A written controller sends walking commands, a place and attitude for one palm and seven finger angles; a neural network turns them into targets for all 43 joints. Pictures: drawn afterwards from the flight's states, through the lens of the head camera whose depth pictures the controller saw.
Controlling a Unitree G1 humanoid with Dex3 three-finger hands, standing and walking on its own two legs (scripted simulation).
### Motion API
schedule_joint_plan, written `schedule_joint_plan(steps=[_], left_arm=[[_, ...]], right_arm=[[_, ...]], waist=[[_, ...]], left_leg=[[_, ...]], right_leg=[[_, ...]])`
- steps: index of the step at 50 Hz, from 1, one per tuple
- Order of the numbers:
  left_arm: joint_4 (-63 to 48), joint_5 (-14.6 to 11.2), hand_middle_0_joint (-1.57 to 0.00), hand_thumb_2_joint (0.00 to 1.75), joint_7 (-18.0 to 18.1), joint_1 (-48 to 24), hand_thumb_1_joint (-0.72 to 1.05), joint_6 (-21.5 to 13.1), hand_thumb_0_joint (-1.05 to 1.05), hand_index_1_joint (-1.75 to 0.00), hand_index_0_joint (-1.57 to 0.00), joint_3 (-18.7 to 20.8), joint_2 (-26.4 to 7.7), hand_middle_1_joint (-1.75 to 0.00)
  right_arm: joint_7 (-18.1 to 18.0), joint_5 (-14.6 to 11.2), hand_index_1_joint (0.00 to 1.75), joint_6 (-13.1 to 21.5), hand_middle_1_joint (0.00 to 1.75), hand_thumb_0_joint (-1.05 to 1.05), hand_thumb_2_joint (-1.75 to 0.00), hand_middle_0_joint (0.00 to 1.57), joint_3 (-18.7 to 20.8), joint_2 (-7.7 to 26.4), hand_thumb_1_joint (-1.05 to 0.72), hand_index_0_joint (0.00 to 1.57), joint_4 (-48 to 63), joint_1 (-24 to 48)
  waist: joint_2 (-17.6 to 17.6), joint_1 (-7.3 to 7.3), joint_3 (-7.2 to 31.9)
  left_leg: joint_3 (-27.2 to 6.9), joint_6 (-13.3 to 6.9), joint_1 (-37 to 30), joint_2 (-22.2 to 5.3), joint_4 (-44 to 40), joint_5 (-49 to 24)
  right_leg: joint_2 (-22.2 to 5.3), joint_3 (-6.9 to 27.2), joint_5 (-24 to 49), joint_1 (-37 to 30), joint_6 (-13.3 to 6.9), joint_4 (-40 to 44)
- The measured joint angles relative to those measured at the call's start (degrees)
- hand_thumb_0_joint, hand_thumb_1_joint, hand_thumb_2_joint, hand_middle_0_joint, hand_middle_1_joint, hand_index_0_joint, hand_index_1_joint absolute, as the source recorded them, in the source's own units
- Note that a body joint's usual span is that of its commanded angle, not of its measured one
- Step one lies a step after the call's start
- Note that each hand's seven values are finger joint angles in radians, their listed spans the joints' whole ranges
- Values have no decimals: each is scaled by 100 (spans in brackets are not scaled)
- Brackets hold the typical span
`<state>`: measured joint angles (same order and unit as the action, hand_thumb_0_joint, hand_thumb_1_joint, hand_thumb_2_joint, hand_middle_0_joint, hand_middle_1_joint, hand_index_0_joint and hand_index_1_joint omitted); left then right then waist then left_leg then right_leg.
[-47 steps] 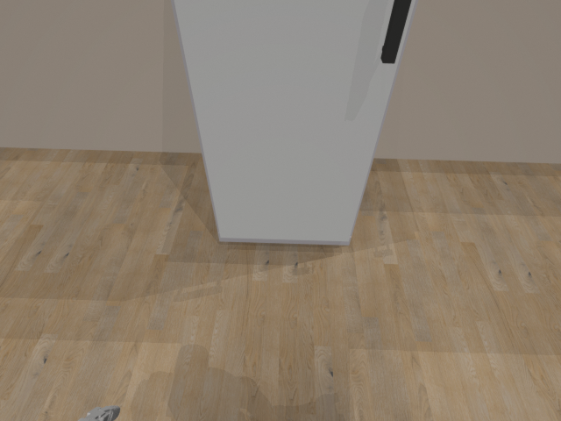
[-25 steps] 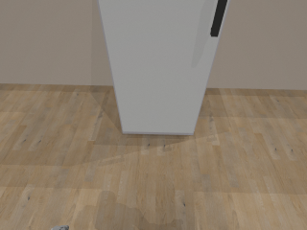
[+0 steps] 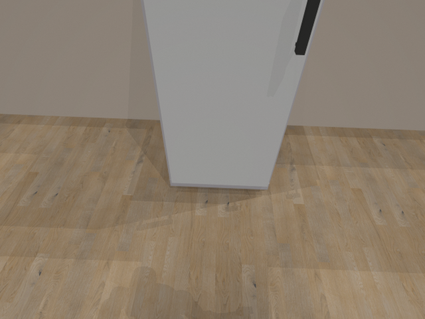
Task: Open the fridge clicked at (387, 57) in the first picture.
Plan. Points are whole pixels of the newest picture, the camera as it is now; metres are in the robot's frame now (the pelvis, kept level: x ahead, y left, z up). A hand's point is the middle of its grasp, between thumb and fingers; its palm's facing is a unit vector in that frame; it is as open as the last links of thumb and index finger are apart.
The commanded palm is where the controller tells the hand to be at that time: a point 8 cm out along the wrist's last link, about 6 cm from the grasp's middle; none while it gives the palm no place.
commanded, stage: look at it before walking up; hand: right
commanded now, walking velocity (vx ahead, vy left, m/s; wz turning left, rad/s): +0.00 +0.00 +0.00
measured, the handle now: (311, 1) +0.90 -0.23 +0.25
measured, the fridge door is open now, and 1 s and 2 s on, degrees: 0 0 0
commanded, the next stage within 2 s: take the last steps up to it in 0.50 s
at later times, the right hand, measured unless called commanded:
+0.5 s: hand out of the picture +0.07 -0.25 -0.16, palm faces -0.02 +0.94 -0.33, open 7.4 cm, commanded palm none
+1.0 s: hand out of the picture +0.04 -0.22 -0.19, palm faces +0.01 +0.98 -0.18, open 7.4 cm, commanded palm none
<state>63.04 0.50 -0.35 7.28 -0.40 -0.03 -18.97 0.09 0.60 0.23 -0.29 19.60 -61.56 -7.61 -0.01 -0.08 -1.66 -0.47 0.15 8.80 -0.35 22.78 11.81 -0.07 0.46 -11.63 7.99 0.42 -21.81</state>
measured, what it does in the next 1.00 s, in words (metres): shifts its weight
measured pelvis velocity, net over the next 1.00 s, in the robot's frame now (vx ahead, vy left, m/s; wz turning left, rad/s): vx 0.07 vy -0.03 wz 0.01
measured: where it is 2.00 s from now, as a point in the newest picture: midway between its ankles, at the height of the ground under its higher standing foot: (225, 289)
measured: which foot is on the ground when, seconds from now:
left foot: down 0.00-0.92, up 0.94-1.00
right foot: down 0.00-1.00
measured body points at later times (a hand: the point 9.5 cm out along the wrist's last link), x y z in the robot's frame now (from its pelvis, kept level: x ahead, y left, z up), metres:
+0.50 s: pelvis +0.00 +0.00 +0.00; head +0.01 +0.00 +0.45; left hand +0.08 +0.29 -0.13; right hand +0.07 -0.30 -0.13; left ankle +0.01 +0.12 -0.74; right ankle +0.00 -0.12 -0.74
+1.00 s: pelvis +0.07 -0.03 -0.01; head +0.06 -0.05 +0.44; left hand +0.03 +0.20 -0.16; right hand +0.04 -0.27 -0.18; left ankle +0.01 +0.09 -0.70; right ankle +0.00 -0.13 -0.74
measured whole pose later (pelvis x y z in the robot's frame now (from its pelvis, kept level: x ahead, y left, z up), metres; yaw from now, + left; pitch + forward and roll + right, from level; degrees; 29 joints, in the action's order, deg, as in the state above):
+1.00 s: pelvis +0.07 -0.03 -0.01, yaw +1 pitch -1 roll +0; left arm 62.9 1.2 0.5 21.5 -2.7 0.2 -10.1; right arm 0.2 1.3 -1.4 1.2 11.6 -63.5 -19.9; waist -1.8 0.2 -0.1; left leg 1.2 -0.8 17.4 -2.0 50.8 26.9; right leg 0.7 -3.8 -21.6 6.7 -2.5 -29.0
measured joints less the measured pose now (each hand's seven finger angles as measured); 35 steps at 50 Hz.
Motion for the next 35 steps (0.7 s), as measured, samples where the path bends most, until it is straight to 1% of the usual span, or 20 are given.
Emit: schedule_joint_plan(steps=[31, 35], left_arm=[[44, -10, -21, 90, 10, -23, 91, -13, 0, -30, -21, -8, -1, -30], [36, 14, -21, 90, 20, 2, 91, 14, 0, -30, -21, -17, 33, -30]], right_arm=[[5, 4, 30, 0, 30, 1, -90, 20, -4, -3, -90, 20, -79, -55], [-35, 9, 30, -22, 30, 1, -90, 20, -3, -47, -90, 20, -72, -87]], waist=[[-36, -23, -51], [-21, -24, 14]], left_leg=[[-5, 8, -49, 4, -145, -64], [-1, 19, -26, 3, -111, -30]], right_leg=[[-6, -4, 45, -38, -2, 117], [-5, -1, 4, 0, -2, 56]])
